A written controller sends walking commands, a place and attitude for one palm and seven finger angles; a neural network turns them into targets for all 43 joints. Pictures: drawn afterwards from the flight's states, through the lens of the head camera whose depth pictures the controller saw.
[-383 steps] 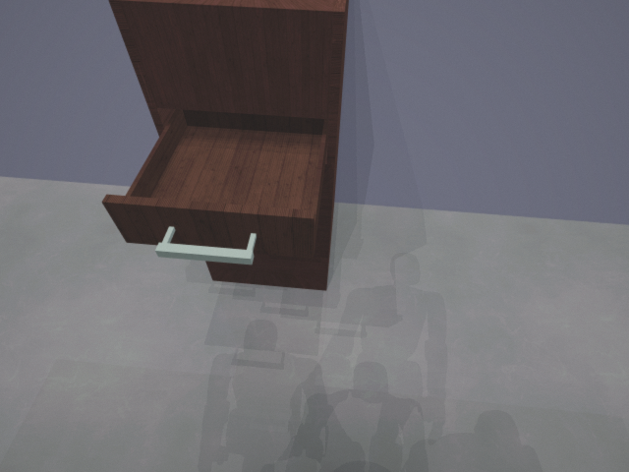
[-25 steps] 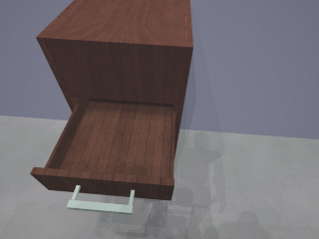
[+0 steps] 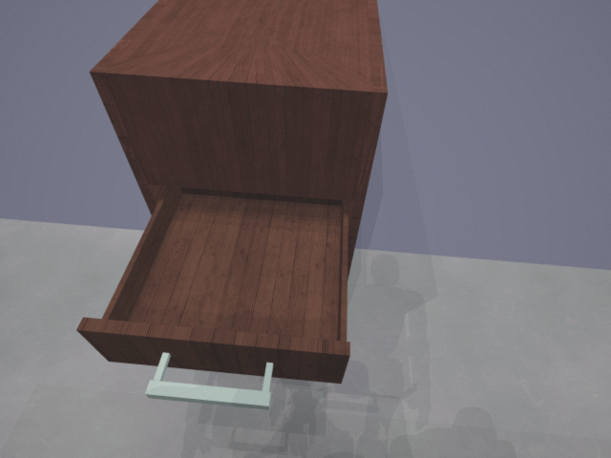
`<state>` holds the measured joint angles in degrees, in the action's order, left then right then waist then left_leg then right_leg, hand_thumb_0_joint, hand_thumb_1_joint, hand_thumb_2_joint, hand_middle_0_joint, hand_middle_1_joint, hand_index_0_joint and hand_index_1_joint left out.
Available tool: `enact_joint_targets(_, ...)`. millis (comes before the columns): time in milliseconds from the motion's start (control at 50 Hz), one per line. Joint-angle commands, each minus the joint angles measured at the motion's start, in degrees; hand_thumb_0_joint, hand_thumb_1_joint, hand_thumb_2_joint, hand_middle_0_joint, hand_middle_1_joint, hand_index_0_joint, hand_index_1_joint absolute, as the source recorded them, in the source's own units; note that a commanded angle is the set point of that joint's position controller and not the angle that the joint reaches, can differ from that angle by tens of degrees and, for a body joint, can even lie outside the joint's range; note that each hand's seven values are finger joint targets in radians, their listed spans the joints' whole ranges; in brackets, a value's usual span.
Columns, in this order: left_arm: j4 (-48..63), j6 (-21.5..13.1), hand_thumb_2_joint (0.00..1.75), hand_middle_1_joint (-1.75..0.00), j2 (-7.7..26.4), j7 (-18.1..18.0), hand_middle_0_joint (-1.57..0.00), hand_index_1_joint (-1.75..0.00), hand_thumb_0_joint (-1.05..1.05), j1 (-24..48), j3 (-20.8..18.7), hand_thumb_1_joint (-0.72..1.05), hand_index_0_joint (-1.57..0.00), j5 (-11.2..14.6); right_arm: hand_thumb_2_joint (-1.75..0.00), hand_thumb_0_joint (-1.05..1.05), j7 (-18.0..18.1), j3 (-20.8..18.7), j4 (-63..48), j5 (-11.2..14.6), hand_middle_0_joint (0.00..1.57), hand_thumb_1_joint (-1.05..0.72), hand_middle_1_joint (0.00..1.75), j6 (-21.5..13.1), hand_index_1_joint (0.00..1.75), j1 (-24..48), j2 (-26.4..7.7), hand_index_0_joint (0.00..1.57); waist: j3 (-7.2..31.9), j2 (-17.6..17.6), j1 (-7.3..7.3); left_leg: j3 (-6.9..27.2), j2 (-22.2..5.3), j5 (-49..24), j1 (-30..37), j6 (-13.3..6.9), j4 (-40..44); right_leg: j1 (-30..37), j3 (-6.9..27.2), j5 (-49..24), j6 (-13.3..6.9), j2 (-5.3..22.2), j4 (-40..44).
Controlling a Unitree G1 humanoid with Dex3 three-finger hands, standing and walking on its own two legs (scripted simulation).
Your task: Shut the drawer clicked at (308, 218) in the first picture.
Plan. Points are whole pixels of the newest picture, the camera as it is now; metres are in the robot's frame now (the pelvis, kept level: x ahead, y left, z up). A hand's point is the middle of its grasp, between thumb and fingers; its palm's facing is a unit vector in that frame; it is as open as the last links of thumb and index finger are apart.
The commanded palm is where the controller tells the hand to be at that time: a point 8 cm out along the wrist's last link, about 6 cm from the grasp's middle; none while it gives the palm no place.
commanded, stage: look again from close up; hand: left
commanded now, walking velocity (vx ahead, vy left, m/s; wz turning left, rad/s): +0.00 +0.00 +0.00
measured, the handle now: (213, 380) +0.24 +0.15 -0.09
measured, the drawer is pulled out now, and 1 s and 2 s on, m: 0.30 0.28 0.28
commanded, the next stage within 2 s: raise the hand and make a fist in 0.48 s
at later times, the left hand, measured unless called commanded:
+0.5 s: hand out of the picture -0.03 +0.15 -0.18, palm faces +0.02 -0.99 -0.17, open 7.3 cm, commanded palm none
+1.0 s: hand out of the picture +0.09 +0.11 -0.04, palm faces +0.06 -1.00 +0.02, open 6.1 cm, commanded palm +0.06 +0.19 -0.05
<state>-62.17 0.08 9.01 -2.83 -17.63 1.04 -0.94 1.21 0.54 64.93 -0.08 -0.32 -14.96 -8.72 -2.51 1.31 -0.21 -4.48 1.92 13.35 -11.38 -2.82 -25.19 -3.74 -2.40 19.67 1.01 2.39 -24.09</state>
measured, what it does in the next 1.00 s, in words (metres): lowers itself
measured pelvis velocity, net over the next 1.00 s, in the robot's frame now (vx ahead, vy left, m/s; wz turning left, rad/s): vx -0.07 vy -0.04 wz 0.04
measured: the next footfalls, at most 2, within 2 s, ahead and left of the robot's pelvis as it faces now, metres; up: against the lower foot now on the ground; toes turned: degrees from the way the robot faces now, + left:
none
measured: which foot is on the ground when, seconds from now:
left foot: down 0.00-1.00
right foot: down 0.00-1.00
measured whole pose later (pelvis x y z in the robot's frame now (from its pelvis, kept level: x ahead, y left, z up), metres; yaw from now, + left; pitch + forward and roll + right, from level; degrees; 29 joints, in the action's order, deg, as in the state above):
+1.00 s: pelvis -0.07 -0.04 -0.07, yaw +2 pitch +9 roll +0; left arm -1.7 -29.2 7.6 8.9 -33.6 1.2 8.5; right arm 1.8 -3.6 32.8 0.1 -15.7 -7.9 -15.1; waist 7.6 1.1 -1.4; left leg -0.3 -1.7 21.1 -45.7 0.3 -57.4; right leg -37.5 -6.5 31.1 -3.2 0.2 -59.1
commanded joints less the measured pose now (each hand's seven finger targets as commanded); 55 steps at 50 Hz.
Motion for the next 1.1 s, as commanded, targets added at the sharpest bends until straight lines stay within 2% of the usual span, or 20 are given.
enact_joint_targets(0, 1.08, -0.97, 0.9, -0.3, 4.93, -0.17, -0.2, -0.3, 0.0, -4.97, -0.78, 0.9, -0.2, 0.27, -0.9, 0.0, 0.42, -1.14, -1.03, -0.24, 0.2, -0.9, 0.3, -1.09, 0.3, -3.75, -6.31, 0.2, -0.41, -0.61, -0.22, 9.21, -8.38, -14.5, 4.92, -1.2, 4.06, -7.18, 3.36, -10.85, -1.98, 4.36, 4.23)
enact_joint_targets(540, 0.11, -1.16, 0.9, -0.3, 3.58, -0.14, -0.2, -0.3, 0.0, -6.66, -0.67, 0.9, -0.2, 0.2, -0.9, 0.0, 0.47, -1.29, 0.15, -0.06, 0.2, -0.9, 0.3, -1.0, 0.3, -5.08, -4.49, 0.2, -2.06, -0.56, -0.19, 8.33, -8.31, -9.96, 3.01, -0.81, 3.55, -9.1, 4.25, -10.46, -2.55, 4.32, 4.98)
enact_joint_targets(560, -0.71, -2.94, 0.9, -0.3, 4.58, -1.82, -0.2, -0.3, 0.0, -7.32, -0.75, 0.9, -0.2, -1.08, -0.9, 0.0, 0.07, -0.82, -4.88, -0.23, 0.2, -0.9, 0.3, -1.84, 0.3, -0.68, -6.23, 0.2, -3.41, -1.94, -0.27, 7.23, -8.19, -23.44, -1.21, 1.17, -7.59, -10.46, 6.35, -27.1, -2.19, 5.06, 4.34)
enact_joint_targets(580, 87.31, -13.32, 0.9, -0.32, 14.63, -1.31, -0.22, -0.32, 0.0, 30.7, -3.64, 0.9, -0.22, 10.09, -0.9, 0.0, 1.71, -3.48, -24.65, 1.84, 0.2, -0.9, 0.3, -9.74, 0.3, -3.15, -17.22, 0.2, 25.07, -13.06, 6.99, 6.41, -3.34, -25.88, 18.2, 1.1, -1.33, -8.91, -0.68, -25.64, -2.5, -0.21, -2.83)
enact_joint_targets(600, 74.03, -9.84, 0.9, -0.34, 11.1, -4.03, -0.24, -0.34, 0.0, 9.3, -4.18, 0.9, -0.24, 6.3, -0.9, 0.0, 3.09, -0.66, -20.79, 1.83, 0.2, -0.9, 0.3, -15.69, 0.3, 1.7, -10.74, 0.2, 26.53, -20.7, 0.91, 5.9, -6.44, -32.63, 22.99, 1.06, 0.91, -11.46, -0.82, -11.99, -3.62, -1.96, -8.65)
enact_joint_targets(620, 70.35, -6.87, 0.9, -0.37, 8.84, -6.96, -0.26, -0.37, 0.0, 6.08, -2.38, 0.9, -0.26, 6.79, -0.9, 0.0, 3.15, -2.05, -17.92, 1.97, 0.2, -0.9, 0.3, -17.8, 0.3, 1.41, -11.17, 0.2, 21.99, -15.26, 2.27, 7.05, -6.36, -29.84, 16.34, 3.22, 1.03, -14.81, -1.67, -3.89, -2.8, -2.28, -9.67)
enact_joint_targets(640, 55.7, -1.61, 0.9, -0.39, -3.53, -5.87, -0.28, -0.39, 0.0, -10.89, 4.23, 0.9, -0.28, 6.87, -0.9, 0.0, 2.0, -2.02, -16.68, 2.69, 0.2, -0.9, 0.3, -17.85, 0.3, -0.62, -9.37, 0.2, 12.62, -9.39, 2.93, 7.86, -6.29, -22.97, 11.13, 2.01, 1.76, -19.14, -2.27, -2.49, -2.41, -1.86, -10.5)
enact_joint_targets(660, 67.95, -3.02, 0.9, -0.41, -5.85, -4.5, -0.3, -0.41, 0.0, -2.38, 7.79, 0.9, -0.3, 9.16, -0.9, 0.0, 1.91, -1.91, -21.87, 2.63, 0.2, -0.9, 0.3, -17.96, 0.3, 0.48, -10.71, 0.2, 7.52, -6.74, 2.44, 8.45, -5.85, -16.53, 4.17, 1.67, 0.54, -17.47, -3.25, -3.2, -2.08, -1.34, -8.69)
enact_joint_targets(700, 68.19, -7.07, 0.9, -0.45, -3.98, -2.82, -0.34, -0.45, 0.0, -4.97, 7.66, 0.9, -0.34, 8.31, -0.9, 0.0, 2.4, -2.72, -25.22, 1.82, 0.2, -0.9, 0.3, -19.74, 0.3, 2.23, -12.65, 0.2, 3.84, 1.62, 4.34, 7.87, -3.65, -3.96, -2.94, 0.69, -4.69, -21.08, -3.71, -4.55, -1.74, -1.83, -4.9)
enact_joint_targets(720, 64.55, -8.58, 0.9, -0.47, -3.94, -2.07, -0.36, -0.47, 0.0, -9.48, 6.25, 0.9, -0.36, 7.69, -0.9, 0.0, 2.13, -3.24, -27.38, 1.08, 0.2, -0.9, 0.3, -19.82, 0.3, 2.5, -12.74, 0.2, 3.42, 5.78, 4.36, 7.5, -2.72, -3.48, -5.4, 0.4, -7.51, -23.13, -3.91, -4.25, -1.9, -2.02, -5.31)
enact_joint_targets(740, 60.21, -10.75, 0.9, -0.5, -4.55, -0.5, -0.38, -0.5, 0.0, -14.31, 5.11, 0.9, -0.38, 7.49, -0.9, 0.0, 1.73, -4.01, -28.34, 0.46, 0.2, -0.9, 0.3, -19.25, 0.3, 2.15, -12.92, 0.2, 4.28, 12.4, 3.47, 7.54, -2.83, -4.24, -8.6, 0.95, -10.1, -26.16, -4.72, -4.16, -1.75, -2.91, -7.93)
enact_joint_targets(780, 54.63, -16.02, 0.9, -0.54, -5.67, 4.85, -0.42, -0.54, 0.0, -25.2, 3.1, 0.9, -0.42, 9.91, -0.9, 0.0, 0.79, -4.93, -32.1, 0.37, 0.2, -0.9, 0.3, -18.44, 0.3, 6.61, -12.45, 0.2, 4.46, 19.54, -0.46, 6.6, -2.67, -1.16, -17.98, 1.88, -14.22, -29.81, -4.5, -2.44, -1.58, -3.01, -12.82)
enact_joint_targets(800, 58.59, -19.13, 0.9, -0.56, -4.62, 6.7, -0.44, -0.56, 0.0, -22.2, 2.94, 0.9, -0.44, 10.75, -0.9, 0.0, 0.77, -4.9, -34.44, 0.3, 0.2, -0.9, 0.3, -18.46, 0.3, 7.63, -12.82, 0.2, 6.71, 19.19, -0.46, 5.98, -2.28, 0.91, -20.73, 1.79, -16.12, -30.62, -3.31, -0.79, -1.48, -2.62, -14.81)
enact_joint_targets(820, 63.89, -22.5, 0.9, -0.58, -2.67, 7.93, -0.46, -0.58, 0.0, -19.73, 1.78, 0.9, -0.46, 10.93, -0.9, 0.0, 0.61, -4.89, -36.39, 0.32, 0.2, -0.9, 0.3, -18.59, 0.3, 8.29, -12.36, 0.2, 8.75, 12.07, -1.62, 5.07, -1.81, 1.2, -20.45, 1.92, -17.47, -30.59, -2.0, -0.55, -1.94, -2.19, -16.64)
enact_joint_targets(860, 71.52, -28.69, 0.9, -0.62, 3.95, 9.77, -0.5, -0.62, 0.0, -14.17, -3.93, 0.9, -0.5, 11.41, -0.9, 0.0, 0.66, -5.28, -38.24, -0.1, 0.2, -0.9, 0.3, -18.77, 0.3, 8.28, -11.72, 0.2, 15.49, -1.12, -1.49, 4.0, -1.71, 1.91, -19.16, 2.13, -21.13, -33.83, -0.33, 2.82, -2.71, -2.28, -20.2)
enact_joint_targets(900, 75.39, -34.16, 0.9, -0.67, 7.62, 11.04, -0.54, -0.67, 0.0, -11.55, -8.04, 0.9, -0.54, 11.59, -0.9, 0.0, 0.61, -5.0, -38.6, -0.04, 0.2, -0.9, 0.3, -18.35, 0.3, 8.01, -10.57, 0.2, 16.89, -7.78, -1.0, 4.25, -1.92, 2.3, -20.6, 2.08, -24.72, -37.54, 0.14, 3.76, -3.34, -2.38, -23.51)
enact_joint_targets(920, 76.28, -36.49, 0.9, -0.69, 11.42, 11.15, -0.56, -0.69, 0.0, -9.54, -11.42, 0.9, -0.56, 11.1, -0.9, 0.0, 0.65, -5.22, -37.77, -0.07, 0.2, -0.9, 0.3, -17.8, 0.3, 7.71, -10.55, 0.2, 15.9, -9.04, -1.02, 4.68, -2.04, 3.79, -23.47, 2.12, -26.68, -39.75, 1.01, 5.23, -3.58, -2.41, -24.73)
enact_joint_targets(980, 77.49, -43.25, 0.9, -0.75, 7.99, 13.86, -0.62, -0.75, 0.0, -7.91, -8.56, 0.9, -0.62, 11.21, -0.9, 0.0, 0.56, -5.18, -39.43, 0.29, 0.2, -0.9, 0.3, -16.84, 0.3, 10.15, -9.05, 0.2, 15.31, -6.57, 0.19, 5.36, -2.56, 6.61, -31.12, 1.43, -33.25, -44.54, 3.88, 8.59, -3.99, -2.54, -28.45)
enact_joint_targets(1000, 75.81, -43.23, 0.9, -0.78, 7.42, 14.75, -0.64, -0.78, 0.0, -9.66, -8.76, 0.9, -0.64, 11.85, -0.9, 0.0, 0.56, -5.24, -40.05, 0.5, 0.2, -0.9, 0.3, -16.5, 0.3, 10.22, -9.17, 0.2, 15.64, -6.67, 0.16, 5.14, -2.66, 7.34, -32.71, 1.31, -34.49, -44.27, 5.03, 9.16, -4.02, -2.41, -28.41)
enact_joint_targets(1080, 74.7, -33.23, 0.9, -0.86, 6.84, 20.65, -0.72, -0.86, 0.0, -12.31, -6.55, 0.9, -0.72, 15.62, -0.9, 0.0, 1.21, -4.39, -44.69, 2.38, 0.2, -0.9, 0.3, -14.76, 0.3, 10.8, -10.2, 0.2, 16.28, -3.31, 0.72, 4.19, -2.04, 11.83, -35.6, 0.88, -35.76, -39.21, 10.9, 15.72, -1.74, -0.61, -21.69)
